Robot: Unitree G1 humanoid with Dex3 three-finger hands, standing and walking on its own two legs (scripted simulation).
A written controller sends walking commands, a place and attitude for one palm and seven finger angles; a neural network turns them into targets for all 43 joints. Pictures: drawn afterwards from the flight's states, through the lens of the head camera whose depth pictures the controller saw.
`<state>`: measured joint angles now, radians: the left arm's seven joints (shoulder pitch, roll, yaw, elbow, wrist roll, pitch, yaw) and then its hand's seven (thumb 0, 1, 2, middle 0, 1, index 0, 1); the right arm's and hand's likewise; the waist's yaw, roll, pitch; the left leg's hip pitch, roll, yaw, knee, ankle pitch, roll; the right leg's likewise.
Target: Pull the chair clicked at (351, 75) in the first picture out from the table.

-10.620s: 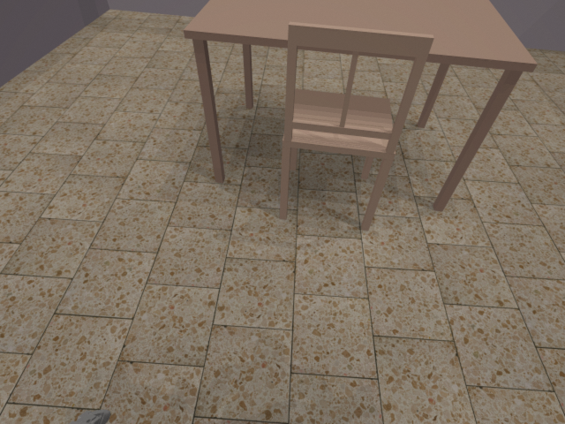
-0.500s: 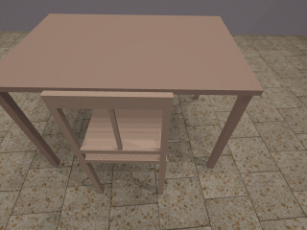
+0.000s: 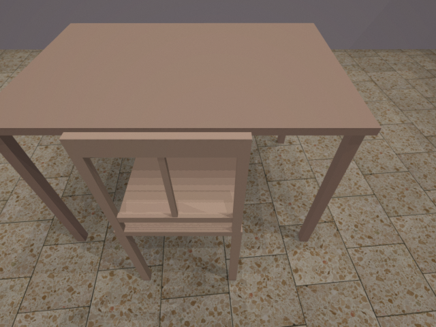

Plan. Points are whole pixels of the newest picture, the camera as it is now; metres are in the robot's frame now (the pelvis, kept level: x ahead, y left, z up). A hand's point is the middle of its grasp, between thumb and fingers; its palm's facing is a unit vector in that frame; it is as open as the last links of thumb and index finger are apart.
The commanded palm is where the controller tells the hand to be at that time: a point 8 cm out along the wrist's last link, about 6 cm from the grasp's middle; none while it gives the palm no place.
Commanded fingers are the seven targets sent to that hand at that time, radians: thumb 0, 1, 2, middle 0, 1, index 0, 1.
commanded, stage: look again from close up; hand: left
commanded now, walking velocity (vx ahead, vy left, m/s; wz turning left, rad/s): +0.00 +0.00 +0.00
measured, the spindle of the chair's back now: (168, 188) +0.47 +0.16 -0.09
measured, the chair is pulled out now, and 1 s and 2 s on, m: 0.00 0.00 0.00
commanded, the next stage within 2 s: raise the hand toward the chair's back in 0.44 s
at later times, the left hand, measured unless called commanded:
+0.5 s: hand out of the picture +0.01 +0.19 -0.17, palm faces +0.01 -0.98 -0.18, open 7.4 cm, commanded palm none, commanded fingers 0.00 0.90 0.90 -0.20 -0.30 -0.20 -0.30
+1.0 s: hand out of the picture +0.14 +0.17 -0.08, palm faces +0.14 -0.99 -0.02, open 9.5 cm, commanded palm +0.13 +0.23 -0.06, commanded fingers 0.00 0.34 0.66 -0.14 -0.21 -0.14 -0.21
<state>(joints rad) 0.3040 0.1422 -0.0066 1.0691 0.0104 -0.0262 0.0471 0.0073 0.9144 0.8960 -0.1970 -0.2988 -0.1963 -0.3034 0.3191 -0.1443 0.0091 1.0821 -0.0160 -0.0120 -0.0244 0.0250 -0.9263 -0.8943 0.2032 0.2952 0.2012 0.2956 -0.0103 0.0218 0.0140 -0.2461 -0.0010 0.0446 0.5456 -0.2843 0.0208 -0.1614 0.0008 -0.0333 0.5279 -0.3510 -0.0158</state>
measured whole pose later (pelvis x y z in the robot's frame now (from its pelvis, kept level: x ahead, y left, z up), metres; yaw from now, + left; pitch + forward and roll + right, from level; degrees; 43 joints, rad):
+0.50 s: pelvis +0.01 +0.02 +0.01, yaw -1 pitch +0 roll +0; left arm 0.30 0.17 -0.02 1.09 0.01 -0.01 0.04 0.00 0.91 0.90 -0.20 -0.30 -0.20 -0.30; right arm 0.23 -0.16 0.01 1.11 -0.01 -0.02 -0.03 0.01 -0.91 -0.89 0.20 0.30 0.20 0.30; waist 0.01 -0.03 0.03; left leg -0.20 -0.03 0.07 0.46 -0.26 0.05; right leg -0.13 -0.03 -0.01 0.46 -0.33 0.02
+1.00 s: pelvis -0.04 -0.02 -0.10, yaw +1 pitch +15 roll +0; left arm 0.48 0.18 0.14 0.10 -0.23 -0.48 -0.20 0.01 0.57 0.75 -0.17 -0.25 -0.17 -0.25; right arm 0.13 -0.25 -0.06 0.47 0.01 -0.17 -0.03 0.01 -0.90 -0.89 0.20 0.30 0.20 0.30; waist 0.03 -0.04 -0.16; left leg -0.96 0.02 0.00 1.20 -0.49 -0.01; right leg -0.88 0.01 -0.10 1.21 -0.59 -0.07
